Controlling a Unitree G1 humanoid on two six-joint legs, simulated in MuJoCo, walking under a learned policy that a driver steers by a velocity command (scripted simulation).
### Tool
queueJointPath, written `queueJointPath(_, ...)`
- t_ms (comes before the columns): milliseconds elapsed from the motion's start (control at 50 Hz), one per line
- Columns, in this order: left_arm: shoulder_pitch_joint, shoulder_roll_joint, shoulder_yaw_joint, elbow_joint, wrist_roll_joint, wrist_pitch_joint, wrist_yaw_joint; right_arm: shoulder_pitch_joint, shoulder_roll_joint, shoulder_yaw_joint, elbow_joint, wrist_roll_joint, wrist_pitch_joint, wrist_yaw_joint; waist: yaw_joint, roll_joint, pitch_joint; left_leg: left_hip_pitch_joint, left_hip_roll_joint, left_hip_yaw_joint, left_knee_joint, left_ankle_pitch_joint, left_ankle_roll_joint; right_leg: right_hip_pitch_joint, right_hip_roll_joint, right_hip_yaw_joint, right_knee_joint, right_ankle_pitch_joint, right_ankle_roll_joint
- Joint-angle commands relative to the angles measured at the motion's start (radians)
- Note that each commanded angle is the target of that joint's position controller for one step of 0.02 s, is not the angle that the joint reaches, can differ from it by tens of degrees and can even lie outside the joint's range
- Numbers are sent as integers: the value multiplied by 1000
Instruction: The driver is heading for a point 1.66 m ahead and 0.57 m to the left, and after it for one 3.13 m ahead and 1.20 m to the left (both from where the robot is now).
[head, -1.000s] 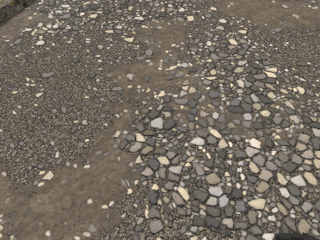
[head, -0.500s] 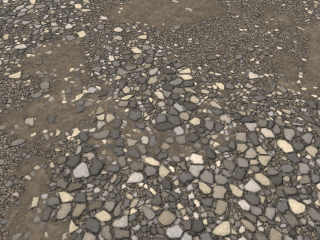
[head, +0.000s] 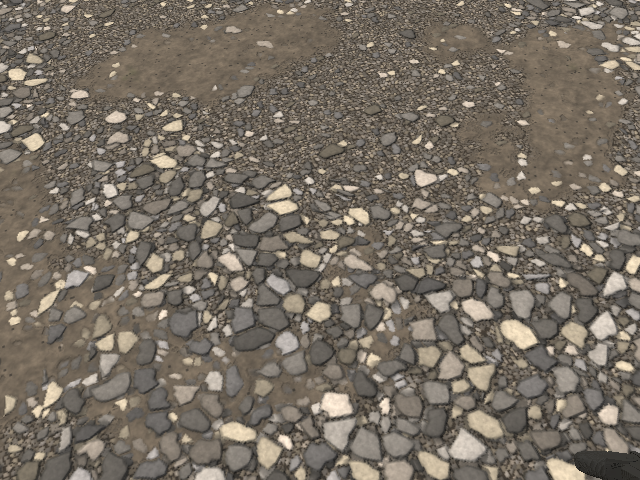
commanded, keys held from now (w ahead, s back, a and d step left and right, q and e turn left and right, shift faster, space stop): w+e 0.02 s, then w+q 0.10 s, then q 0.88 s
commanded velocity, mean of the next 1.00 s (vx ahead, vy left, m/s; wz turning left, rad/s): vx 0.18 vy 0.00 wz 0.30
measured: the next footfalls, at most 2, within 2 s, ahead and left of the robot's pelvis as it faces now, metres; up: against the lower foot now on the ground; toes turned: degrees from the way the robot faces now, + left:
left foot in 0.18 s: +0.27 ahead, +0.14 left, +0.00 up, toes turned -4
right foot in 0.68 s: +0.35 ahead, -0.06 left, +0.00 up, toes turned +19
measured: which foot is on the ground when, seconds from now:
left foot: up 0.00-0.16, down 0.18-0.68, up 0.70-1.00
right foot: down 0.00-0.20, up 0.22-0.66, down 0.68-1.00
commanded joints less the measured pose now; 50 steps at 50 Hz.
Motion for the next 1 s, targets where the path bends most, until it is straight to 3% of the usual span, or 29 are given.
queueJointPath(20,17,165,45,-51,-6,-11,7,-112,-56,-5,-97,11,-19,9,11,-123,-29,116,-64,44,-118,92,4,-51,-218,187,-77,157,-122)
queueJointPath(60,41,144,37,-32,-3,-11,9,-115,-67,-3,-100,12,-30,24,23,-129,-31,114,-57,47,-164,95,23,23,-254,200,-36,155,-121)
queueJointPath(120,53,153,38,-15,5,-8,11,-99,-90,-7,-107,12,-41,36,15,-167,-16,129,-62,76,-197,-30,75,122,-307,231,17,271,-106)
queueJointPath(140,34,153,36,-15,7,-3,12,-53,-102,-13,-97,5,-45,34,-13,-175,-24,185,-83,101,-236,-51,101,146,-291,211,77,435,-85)
queueJointPath(160,12,141,30,-21,8,-1,15,39,-125,-25,-70,-9,-50,31,-60,-162,-84,317,-101,119,-273,20,134,158,-238,160,200,639,-52)
queueJointPath(180,-11,120,17,-46,24,-2,18,173,-169,-34,-51,-27,-55,31,-114,-104,-223,565,8,4,-212,298,202,63,-184,103,419,601,-8)
queueJointPath(200,116,87,4,-40,19,-15,19,293,-233,-50,-34,-42,-46,32,-106,123,-382,940,212,-309,-177,531,386,-258,-47,16,797,201,84)
queueJointPath(220,177,104,-1,-26,25,-24,12,318,-186,-38,-4,-4,-32,45,-89,253,-425,1010,313,-556,-286,544,458,-423,-5,18,955,-391,121)
queueJointPath(240,98,164,13,-34,16,-21,8,252,-139,-25,-27,27,-20,44,-96,135,-296,905,275,-486,-294,408,409,-489,-73,42,1017,-368,128)
queueJointPath(260,-3,170,13,-57,17,-17,8,182,-111,-13,-51,25,-6,40,-96,36,-196,774,227,-366,-305,396,364,-504,-111,7,993,-309,136)
queueJointPath(280,-75,163,15,-79,32,-14,13,146,-95,-4,-59,20,3,39,-85,-31,-114,648,180,-285,-327,460,340,-500,-133,-20,923,-273,141)
queueJointPath(300,-95,154,18,-95,41,-8,19,138,-101,-4,-62,16,5,35,-65,-29,-99,584,147,-248,-341,501,321,-465,-154,-25,852,-237,141)
queueJointPath(340,-69,107,10,-100,36,5,31,142,-133,-16,-58,5,15,29,-37,39,-113,521,99,-200,-357,560,311,-398,-146,-42,749,-209,153)
queueJointPath(400,-80,97,7,-101,31,18,46,159,-177,-35,-57,11,37,10,-32,66,-164,500,85,-183,-355,556,314,-368,-121,-54,629,-149,177)
queueJointPath(440,-116,100,9,-105,30,29,50,166,-182,-40,-60,24,56,-3,-40,62,-179,481,68,-194,-355,419,290,-350,-111,-44,568,-77,185)
queueJointPath(500,-198,95,9,-125,24,38,48,174,-177,-41,-70,32,82,-18,-63,80,-149,455,45,-245,-366,133,261,-344,-98,-24,472,-26,187)
queueJointPath(540,-248,96,9,-139,19,32,42,183,-174,-42,-77,30,95,-26,-79,100,-123,459,39,-291,-364,12,257,-339,-86,-12,399,-32,184)
queueJointPath(600,-265,108,12,-143,12,7,28,189,-177,-46,-93,25,111,-31,-84,126,-118,495,42,-357,-316,71,255,-281,-66,-7,285,-73,174)
queueJointPath(640,-218,115,19,-127,7,-9,19,160,-169,-44,-112,35,118,-33,-49,131,-121,509,20,-387,-266,121,229,-184,-67,-18,109,4,153)
queueJointPath(660,-184,126,25,-111,8,-14,16,149,-154,-40,-123,41,121,-35,-33,122,-122,480,-12,-379,-231,75,198,-92,-96,-23,-4,128,133)
queueJointPath(680,-162,173,36,-112,22,-14,21,180,-112,-27,-133,32,121,-35,-50,46,-168,390,-58,-328,-125,-122,152,55,-240,66,3,250,79)
queueJointPath(700,-208,245,47,-133,45,1,28,261,-71,-17,-141,22,114,-31,-119,-222,-151,186,-212,-145,68,-539,85,157,-444,276,30,597,-56)
queueJointPath(720,-158,212,47,-119,64,7,23,262,-148,-36,-146,17,105,-26,-82,-289,-168,91,-204,-58,296,-694,33,132,-568,402,16,698,-184)
queueJointPath(740,-179,168,33,-127,51,7,22,271,-206,-56,-130,18,107,-23,-84,-201,-149,75,-155,-53,430,-633,0,111,-534,326,26,665,-184)
queueJointPath(780,-238,123,20,-135,31,14,23,264,-192,-64,-105,27,136,-30,-93,-136,-110,54,-129,-29,516,-515,-38,74,-409,150,41,542,-104)
queueJointPath(800,-247,129,18,-131,27,19,25,253,-167,-58,-112,28,147,-29,-89,-147,-96,55,-125,-11,542,-474,-51,46,-391,105,35,555,-102)
queueJointPath(860,-221,150,25,-116,37,35,35,184,-109,-39,-159,37,151,-21,-59,-199,-87,61,-105,59,430,-402,-68,56,-359,14,2,511,-115)
queueJointPath(940,-216,192,41,-106,31,48,39,130,-91,-26,-202,29,149,-3,-33,-217,-122,165,-61,98,230,-378,-54,65,-397,-33,0,465,-128)
queueJointPath(1000,-217,216,49,-96,18,48,28,130,-108,-32,-215,28,153,10,-30,-230,-122,255,-63,141,103,-367,-24,45,-420,-56,8,417,-121)
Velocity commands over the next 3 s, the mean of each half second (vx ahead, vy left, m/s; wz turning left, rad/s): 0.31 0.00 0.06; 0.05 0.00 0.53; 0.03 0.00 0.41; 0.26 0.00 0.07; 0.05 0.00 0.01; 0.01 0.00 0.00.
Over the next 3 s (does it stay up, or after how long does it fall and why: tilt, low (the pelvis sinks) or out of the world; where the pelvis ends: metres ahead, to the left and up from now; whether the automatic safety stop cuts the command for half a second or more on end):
stays up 0.43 0.22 -0.01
